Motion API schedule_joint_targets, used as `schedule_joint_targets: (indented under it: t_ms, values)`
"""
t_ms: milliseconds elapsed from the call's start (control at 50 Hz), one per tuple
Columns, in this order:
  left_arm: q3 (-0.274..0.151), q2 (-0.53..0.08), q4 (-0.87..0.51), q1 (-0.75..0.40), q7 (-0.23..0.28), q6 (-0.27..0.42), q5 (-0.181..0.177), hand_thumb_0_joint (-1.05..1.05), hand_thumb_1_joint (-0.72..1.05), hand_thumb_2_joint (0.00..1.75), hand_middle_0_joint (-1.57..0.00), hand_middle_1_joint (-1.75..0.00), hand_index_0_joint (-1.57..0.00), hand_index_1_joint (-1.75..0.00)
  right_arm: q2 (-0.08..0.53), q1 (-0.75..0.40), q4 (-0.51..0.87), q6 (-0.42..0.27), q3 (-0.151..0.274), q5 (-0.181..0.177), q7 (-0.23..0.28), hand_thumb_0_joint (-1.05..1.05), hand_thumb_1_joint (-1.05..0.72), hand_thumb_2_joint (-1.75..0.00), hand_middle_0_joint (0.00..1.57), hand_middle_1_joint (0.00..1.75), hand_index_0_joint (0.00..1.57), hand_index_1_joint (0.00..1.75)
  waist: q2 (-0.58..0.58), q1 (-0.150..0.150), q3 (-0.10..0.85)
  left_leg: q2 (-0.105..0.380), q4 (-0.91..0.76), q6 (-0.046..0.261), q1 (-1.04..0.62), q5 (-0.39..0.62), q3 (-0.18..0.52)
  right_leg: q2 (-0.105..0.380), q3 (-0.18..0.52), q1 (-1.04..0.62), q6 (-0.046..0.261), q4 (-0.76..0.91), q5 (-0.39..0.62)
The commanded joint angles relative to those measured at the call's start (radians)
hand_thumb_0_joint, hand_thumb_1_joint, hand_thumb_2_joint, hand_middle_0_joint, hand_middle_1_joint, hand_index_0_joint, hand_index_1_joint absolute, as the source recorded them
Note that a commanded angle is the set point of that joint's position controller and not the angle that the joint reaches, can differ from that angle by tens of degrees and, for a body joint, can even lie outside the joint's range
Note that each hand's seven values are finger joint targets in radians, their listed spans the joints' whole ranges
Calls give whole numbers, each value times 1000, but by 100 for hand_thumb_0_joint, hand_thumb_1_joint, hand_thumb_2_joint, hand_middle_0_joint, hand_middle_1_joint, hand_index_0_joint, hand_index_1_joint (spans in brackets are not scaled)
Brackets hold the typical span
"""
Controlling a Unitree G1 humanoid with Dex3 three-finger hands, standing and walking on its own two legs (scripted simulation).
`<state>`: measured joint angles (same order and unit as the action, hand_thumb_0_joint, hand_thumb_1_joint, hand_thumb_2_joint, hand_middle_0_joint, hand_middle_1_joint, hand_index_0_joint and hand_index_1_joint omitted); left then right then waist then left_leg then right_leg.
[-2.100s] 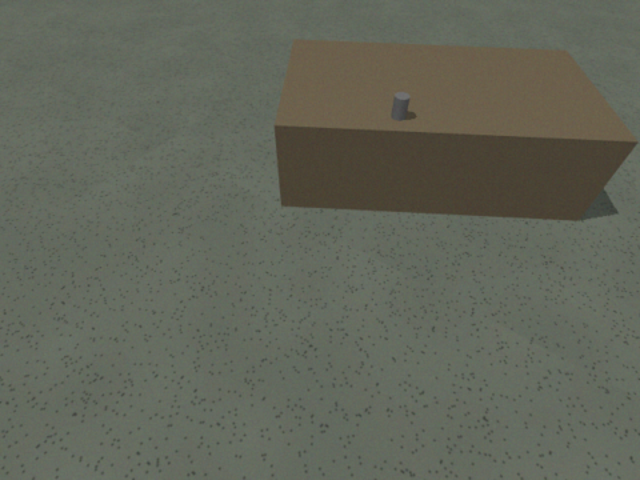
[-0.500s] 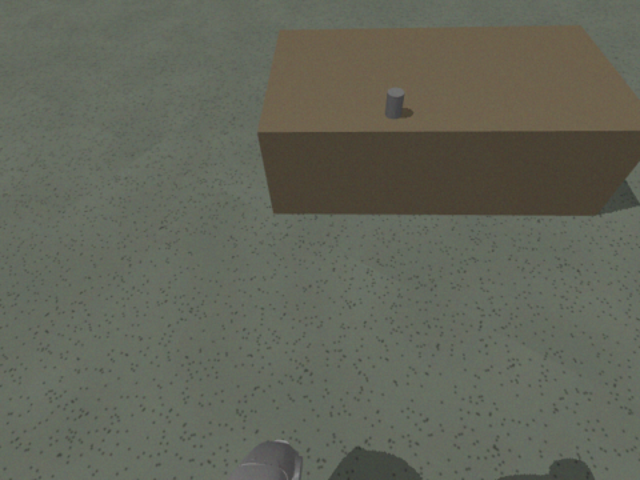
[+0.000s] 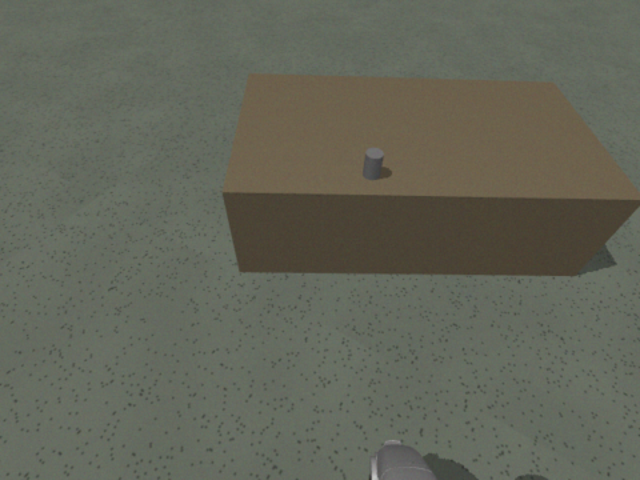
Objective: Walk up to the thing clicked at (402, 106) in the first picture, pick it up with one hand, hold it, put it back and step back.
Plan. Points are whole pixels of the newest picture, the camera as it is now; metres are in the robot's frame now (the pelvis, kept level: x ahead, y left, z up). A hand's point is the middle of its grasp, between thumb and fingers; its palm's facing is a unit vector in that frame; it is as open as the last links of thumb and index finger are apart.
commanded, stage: walk up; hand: right
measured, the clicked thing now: (372, 164) +1.03 -0.17 -0.31
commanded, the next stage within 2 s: none
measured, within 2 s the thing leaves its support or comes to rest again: neither
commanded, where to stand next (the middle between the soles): +0.61 +0.01 m, yaw +2 degrees
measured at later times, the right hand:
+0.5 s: hand (483, 343) +0.34 -0.28 -0.14, palm faces -0.18 +0.93 -0.33, open 7.4 cm
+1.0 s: hand (479, 298) +0.45 -0.31 -0.16, palm faces -0.06 +0.94 -0.34, open 7.4 cm
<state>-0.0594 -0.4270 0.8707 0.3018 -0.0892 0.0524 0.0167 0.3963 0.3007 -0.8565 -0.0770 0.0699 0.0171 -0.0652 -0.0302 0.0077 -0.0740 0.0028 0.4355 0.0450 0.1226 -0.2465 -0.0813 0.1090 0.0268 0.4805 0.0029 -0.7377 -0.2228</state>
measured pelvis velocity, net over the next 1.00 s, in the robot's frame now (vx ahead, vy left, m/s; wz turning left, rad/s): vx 0.40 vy -0.03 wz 0.05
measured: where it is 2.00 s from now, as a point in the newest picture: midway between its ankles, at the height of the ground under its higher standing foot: (312, 359)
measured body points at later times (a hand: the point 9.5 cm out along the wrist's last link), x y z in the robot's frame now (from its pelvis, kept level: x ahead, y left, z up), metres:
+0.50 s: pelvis +0.21 -0.03 -0.01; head +0.25 -0.02 +0.44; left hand +0.21 +0.29 -0.12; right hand +0.35 -0.33 -0.12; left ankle +0.32 +0.10 -0.73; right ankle +0.15 -0.16 -0.74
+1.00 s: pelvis +0.40 -0.03 -0.02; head +0.41 -0.05 +0.43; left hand +0.46 +0.30 -0.11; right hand +0.45 -0.35 -0.14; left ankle +0.33 +0.10 -0.74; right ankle +0.49 -0.14 -0.74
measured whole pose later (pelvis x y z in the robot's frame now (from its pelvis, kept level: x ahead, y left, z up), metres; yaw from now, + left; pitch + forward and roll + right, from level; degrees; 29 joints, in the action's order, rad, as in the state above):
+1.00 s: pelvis +0.40 -0.03 -0.02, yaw +3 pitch -2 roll +1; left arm -0.06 -0.41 0.88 0.28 -0.07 0.07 0.02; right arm 0.44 0.36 -0.84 -0.05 0.06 0.01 -0.05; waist 0.03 0.03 -0.06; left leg 0.04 0.61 0.01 0.13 -0.42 -0.09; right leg 0.05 -0.05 0.37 0.02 -0.59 -0.17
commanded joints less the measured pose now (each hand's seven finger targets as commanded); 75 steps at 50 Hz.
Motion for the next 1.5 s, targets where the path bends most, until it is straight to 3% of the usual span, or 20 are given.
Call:
schedule_joint_targets:
  t_ms: [0, 80, 120, 160, 260, 420, 520, 540, 560, 680, 940, 960, 980, 1020, 1120, 1260, 1360, 1400, 1440, 1480]
  values:
    - [-78, -174, -40, 27, 9, 22, 0, 0, 90, 90, -20, -30, -20, -30, 270, -91, 105, -22, 79, -8, 6, 0, -90, -90, 20, 30, 20, 30, 207, -24, -2, 213, -209, 142, 265, -324, 190, -19, -59, -222, 3, 92, 103]
    - [-97, -214, 2, 128, 25, 41, 14, 0, 90, 90, -20, -30, -20, -30, 219, -74, 107, -3, 58, 1, 8, 0, -90, -90, 20, 30, 20, 30, 28, -86, 44, 147, 89, 97, 317, -296, 131, -66, -86, -426, 24, 189, -49]
    - [-119, -318, -11, 216, 53, 71, 23, 0, 90, 90, -20, -30, -20, -30, 101, 23, 110, -2, 10, -7, 9, 0, -90, -90, 20, 30, 20, 30, -311, -109, 60, -69, 660, 1, 576, -273, 60, 227, 459, -572, 117, 456, -314]
    - [-100, -333, -34, 135, 59, 68, -4, 0, 90, 90, -20, -30, -20, -30, 217, -5, 93, -1, 32, -11, 34, 0, -90, -90, 20, 30, 20, 30, -166, -80, -4, 6, 757, -11, 627, -247, 182, 377, 646, -498, 274, 516, -131]
    - [-71, -246, -48, 46, 74, 71, -19, 0, 90, 90, -20, -30, -20, -30, 195, 27, 38, 11, 32, -31, 17, 0, -90, -90, 20, 30, 20, 30, -172, -15, 12, 24, 594, -26, 434, -71, 189, 139, 72, -387, 175, 424, 362]
    - [-72, -261, -102, 54, 71, 61, -3, 0, 90, 90, -20, -30, -20, -30, 166, -148, 99, 15, 46, -6, -17, 0, -90, -90, 20, 30, 20, 30, -105, -61, 21, 50, 202, -28, 300, 58, 39, 167, -34, -361, 185, 400, 243]
    - [-27, -160, -118, 102, 74, 42, -14, 0, 90, 90, -20, -30, -20, -30, 279, 167, 10, -5, 105, 22, 7, 0, -90, -90, 20, 30, 20, 30, 256, 102, 199, 104, 27, 86, -248, -93, 194, 20, -144, -60, 94, -238, 148]
    - [-14, -93, -121, 144, 70, 38, -18, 0, 90, 90, -20, -30, -20, -30, 338, 172, 39, -10, 114, 20, 22, 0, -90, -90, 20, 30, 20, 30, 384, 73, 202, 338, -51, 145, -334, -191, 632, -125, -90, 170, 49, -418, -335]
    - [-37, -213, -107, 130, 84, 26, -14, 0, 90, 90, -20, -30, -20, -30, 359, 133, 62, -9, 115, -17, 26, 0, -90, -90, 20, 30, 20, 30, 241, 80, 218, 421, -154, 224, -279, -242, 798, -103, 3, 167, 65, -472, -347]
    - [-39, -183, -44, 114, 61, 17, -22, 0, 90, 90, -20, -30, -20, -30, 236, 7, 78, -28, 56, -23, 36, 0, -90, -90, 20, 30, 20, 30, 137, -11, 8, 251, -123, 157, 92, 321, 244, -13, 38, 7, 31, -344, -113]
    - [-68, -192, -23, 77, 40, 44, 1, 0, 90, 90, -20, -30, -20, -30, 240, -31, 131, 0, 50, -10, 21, 0, -90, -90, 20, 30, 20, 30, 63, -57, 44, 194, 51, 117, 233, -44, 137, -82, -96, -372, 25, 217, 29]
    - [-82, -223, -4, 163, 53, 56, 4, 0, 90, 90, -20, -30, -20, -30, 191, 11, 127, -1, 30, -13, 22, 0, -90, -90, 20, 30, 20, 30, -66, -100, 114, 125, 282, 84, 258, 31, 67, -56, -32, -498, 45, 290, -29]
    - [-105, -304, -8, 218, 67, 67, 10, 0, 90, 90, -20, -30, -20, -30, 115, 59, 142, -5, 5, -18, 22, 0, -90, -90, 20, 30, 20, 30, -302, -102, 158, 14, 559, 25, 410, -156, 1, 178, 332, -597, 106, 404, -95]
    - [-96, -336, -40, 139, 72, 62, -14, 0, 90, 90, -20, -30, -20, -30, 230, 60, 103, 18, 30, -8, 42, 0, -90, -90, 20, 30, 20, 30, -166, -77, 79, 21, 696, -4, 522, -281, 108, 340, 605, -527, 254, 462, -100]
    - [-64, -239, -67, 60, 84, 66, -23, 0, 90, 90, -20, -30, -20, -30, 200, 62, 53, 34, 29, -23, 27, 0, -90, -90, 20, 30, 20, 30, -125, -23, 39, 52, 624, -18, 417, -106, 154, 151, 172, -379, 173, 427, 288]
    - [-71, -256, -109, 50, 75, 63, -3, 0, 90, 90, -20, -30, -20, -30, 180, -47, 80, 43, 40, 2, -3, 0, -90, -90, 20, 30, 20, 30, -125, -47, -18, 92, 339, -58, 367, 0, 89, 145, 78, -260, 213, 483, -54]
    - [-48, -246, -106, 22, 84, 39, -7, 0, 90, 90, -20, -30, -20, -30, 146, -56, 54, 27, 33, 1, 17, 0, -90, -90, 20, 30, 20, 30, -111, -24, 22, 56, 175, -40, 166, 82, 38, 142, 29, -199, 184, 305, 257]
    - [-25, -205, -114, 3, 87, 27, -11, 0, 90, 90, -20, -30, -20, -30, 171, 29, 18, 14, 42, 4, 32, 0, -90, -90, 20, 30, 20, 30, -11, 27, 77, 29, 72, -13, 2, 138, 40, 96, -1, -148, 131, 143, 215]
    - [7, -96, -118, 93, 88, 19, -26, 0, 90, 90, -20, -30, -20, -30, 309, 67, 19, 3, 73, 15, 48, 0, -90, -90, 20, 30, 20, 30, 340, 21, 150, 332, -79, 97, -152, 138, 483, -112, -95, 53, 30, -217, -236]
    - [-18, -202, -55, 104, 110, -5, -15, 0, 90, 90, -20, -30, -20, -30, 326, 18, 30, 15, 78, -17, 49, 0, -90, -90, 20, 30, 20, 30, 222, 12, 98, 425, -118, 241, -26, 32, 581, -70, -12, 45, 39, -334, -378]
